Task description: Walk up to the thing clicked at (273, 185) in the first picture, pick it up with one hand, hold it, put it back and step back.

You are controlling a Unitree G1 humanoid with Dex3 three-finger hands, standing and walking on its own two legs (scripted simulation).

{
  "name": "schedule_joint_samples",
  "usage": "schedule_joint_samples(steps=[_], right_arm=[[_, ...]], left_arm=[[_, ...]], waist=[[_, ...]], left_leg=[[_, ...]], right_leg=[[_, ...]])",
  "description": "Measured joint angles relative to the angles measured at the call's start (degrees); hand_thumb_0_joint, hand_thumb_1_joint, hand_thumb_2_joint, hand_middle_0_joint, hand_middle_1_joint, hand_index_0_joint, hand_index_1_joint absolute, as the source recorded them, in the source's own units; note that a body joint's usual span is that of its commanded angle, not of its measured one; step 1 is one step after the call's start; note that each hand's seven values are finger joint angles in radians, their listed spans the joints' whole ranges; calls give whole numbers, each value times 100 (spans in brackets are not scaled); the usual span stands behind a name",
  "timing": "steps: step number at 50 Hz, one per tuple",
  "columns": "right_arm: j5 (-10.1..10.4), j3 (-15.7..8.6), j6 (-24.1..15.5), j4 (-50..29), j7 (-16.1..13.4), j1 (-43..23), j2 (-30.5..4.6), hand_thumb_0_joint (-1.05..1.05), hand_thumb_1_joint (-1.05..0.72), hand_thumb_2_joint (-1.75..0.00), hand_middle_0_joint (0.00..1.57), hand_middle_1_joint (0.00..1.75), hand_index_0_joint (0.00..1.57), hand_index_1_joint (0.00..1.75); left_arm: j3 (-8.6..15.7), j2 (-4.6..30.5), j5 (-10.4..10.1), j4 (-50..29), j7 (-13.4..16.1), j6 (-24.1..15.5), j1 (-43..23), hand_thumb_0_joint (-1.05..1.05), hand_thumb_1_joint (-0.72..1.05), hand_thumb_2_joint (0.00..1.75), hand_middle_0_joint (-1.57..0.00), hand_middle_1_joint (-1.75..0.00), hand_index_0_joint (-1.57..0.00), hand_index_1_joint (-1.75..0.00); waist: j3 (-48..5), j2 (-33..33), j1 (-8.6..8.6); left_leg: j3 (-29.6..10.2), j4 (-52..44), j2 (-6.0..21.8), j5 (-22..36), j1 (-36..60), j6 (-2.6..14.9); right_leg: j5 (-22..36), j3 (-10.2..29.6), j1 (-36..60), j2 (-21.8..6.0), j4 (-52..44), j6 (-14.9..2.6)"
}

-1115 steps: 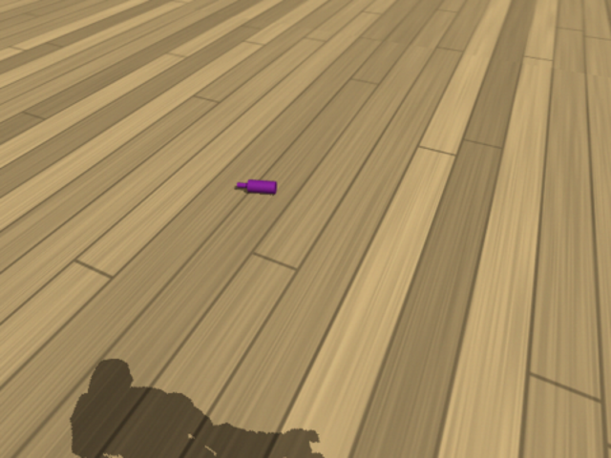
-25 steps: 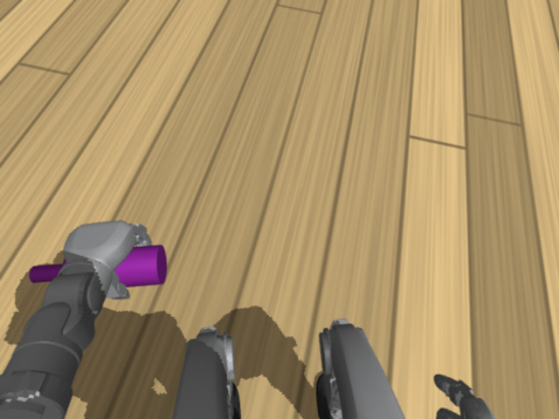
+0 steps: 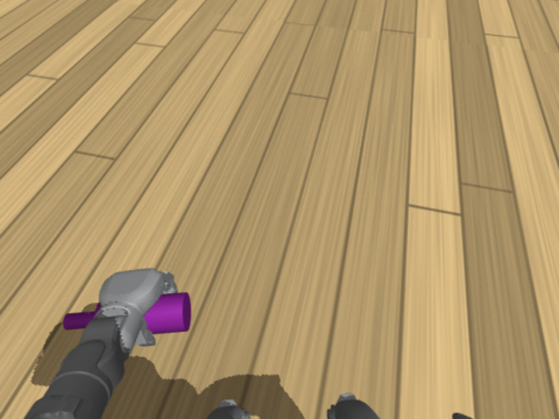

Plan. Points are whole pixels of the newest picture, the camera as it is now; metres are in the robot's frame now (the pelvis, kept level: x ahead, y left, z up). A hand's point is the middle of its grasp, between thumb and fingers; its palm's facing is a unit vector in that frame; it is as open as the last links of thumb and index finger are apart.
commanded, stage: lift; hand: left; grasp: from above
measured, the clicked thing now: (127, 316) +0.34 +0.26 -0.10
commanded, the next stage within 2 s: hold in 0.24 s
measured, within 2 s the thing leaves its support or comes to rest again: neither
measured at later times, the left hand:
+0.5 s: hand (133, 288) +0.35 +0.22 -0.02, palm faces -0.47 -0.06 -0.88, open 9.1 cm
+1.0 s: hand (128, 281) +0.34 +0.22 +0.02, palm faces -0.47 -0.05 -0.88, open 9.1 cm
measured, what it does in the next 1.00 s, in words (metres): rises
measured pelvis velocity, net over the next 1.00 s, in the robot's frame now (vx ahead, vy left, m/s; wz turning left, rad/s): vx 0.04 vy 0.00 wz -0.02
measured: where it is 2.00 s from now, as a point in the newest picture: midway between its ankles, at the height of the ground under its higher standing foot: outside the picture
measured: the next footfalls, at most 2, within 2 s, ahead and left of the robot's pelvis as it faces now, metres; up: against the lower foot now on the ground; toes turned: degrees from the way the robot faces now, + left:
none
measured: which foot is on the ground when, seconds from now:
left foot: down 0.00-1.00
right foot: down 0.00-1.00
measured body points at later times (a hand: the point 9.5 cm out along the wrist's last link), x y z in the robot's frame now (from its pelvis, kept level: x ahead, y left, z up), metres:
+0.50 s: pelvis +0.03 +0.00 +0.05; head +0.07 +0.00 +0.50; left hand +0.37 +0.22 +0.03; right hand +0.13 -0.27 -0.07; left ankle +0.05 +0.12 -0.66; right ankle +0.05 -0.14 -0.66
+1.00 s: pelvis +0.04 +0.00 +0.07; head +0.06 -0.01 +0.52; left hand +0.36 +0.22 +0.07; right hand +0.15 -0.26 -0.05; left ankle +0.05 +0.12 -0.66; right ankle +0.05 -0.14 -0.66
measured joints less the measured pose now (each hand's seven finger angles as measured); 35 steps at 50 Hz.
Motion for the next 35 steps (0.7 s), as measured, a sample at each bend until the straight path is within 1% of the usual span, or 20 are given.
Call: schedule_joint_samples(steps=[5, 9, 14, 20, 26, 31, 35], right_arm=[[-4, -14, 29, 25, 17, 6, 8, 1, -90, -90, 21, 30, 21, 30], [-9, -30, 68, 33, 31, 10, 15, 1, -90, -90, 21, 30, 21, 30], [-8, -58, 114, 12, 39, 22, 9, 1, -90, -90, 21, 30, 21, 30], [-4, -86, 173, -28, 41, 13, -11, 1, -90, -90, 21, 30, 21, 30], [11, -104, 239, -49, 45, -17, -23, 1, -90, -90, 21, 30, 21, 30], [24, -114, 284, -89, 61, -26, -29, 1, -90, -90, 21, 30, 21, 30], [41, -119, 321, -125, 56, -40, -29, 1, -90, -90, 21, 30, 21, 30]], left_arm=[[-26, -67, -34, 51, 87, 73, -8, 0, 10, 44, -80, -43, -82, -42], [-52, -97, -72, 108, 66, 156, -13, 0, 10, 45, -80, -44, -81, -42], [-80, -116, -105, 119, -26, 165, 37, 0, 10, 46, -79, -45, -81, -43], [-100, -104, -74, 20, -157, 73, 129, 0, 10, 47, -78, -45, -80, -44], [-109, -80, -11, -89, -271, 8, 177, 0, 10, 47, -78, -45, -80, -44], [-116, -67, -27, -159, -332, 8, 193, 0, 10, 48, -78, -46, -79, -45], [-126, -46, -40, -284, -434, 1, 244, 0, 10, 48, -77, -46, -79, -45]], waist=[[102, -14, 27], [135, -32, 38], [168, -41, 53], [204, -49, 80], [243, -54, 124], [259, -45, 160], [274, -27, 188]], left_leg=[[44, -543, -12, 154, 550, -4], [75, -927, -23, 260, 943, -7], [112, -1342, -37, 369, 1381, -6], [152, -1702, -51, 462, 1765, 2], [195, -1977, -66, 535, 2067, 10], [218, -2158, -76, 585, 2269, 11], [241, -2282, -79, 622, 2407, 14]], right_leg=[[150, 20, 529, -9, -520, -3], [253, 35, 906, -19, -889, -4], [364, 54, 1330, -30, -1292, -1], [460, 80, 1699, -41, -1642, 7], [535, 113, 1978, -53, -1898, 16], [585, 129, 2168, -61, -2067, 18], [622, 148, 2292, -62, -2178, 20]])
